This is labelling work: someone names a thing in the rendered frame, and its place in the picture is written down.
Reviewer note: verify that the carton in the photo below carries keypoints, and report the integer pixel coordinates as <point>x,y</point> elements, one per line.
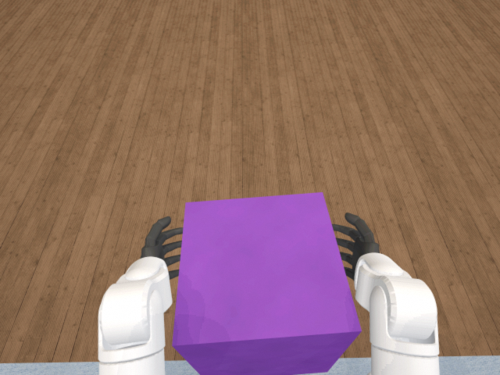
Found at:
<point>262,289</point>

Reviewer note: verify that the left robot hand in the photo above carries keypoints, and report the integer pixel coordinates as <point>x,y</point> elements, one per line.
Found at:
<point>154,240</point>

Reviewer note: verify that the robot right forearm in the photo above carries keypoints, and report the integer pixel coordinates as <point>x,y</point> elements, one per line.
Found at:
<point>403,318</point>

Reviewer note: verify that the right robot hand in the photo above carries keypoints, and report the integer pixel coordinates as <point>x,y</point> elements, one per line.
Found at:
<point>364,242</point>

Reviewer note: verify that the robot left forearm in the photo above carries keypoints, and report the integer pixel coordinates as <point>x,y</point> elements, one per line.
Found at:
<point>131,334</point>

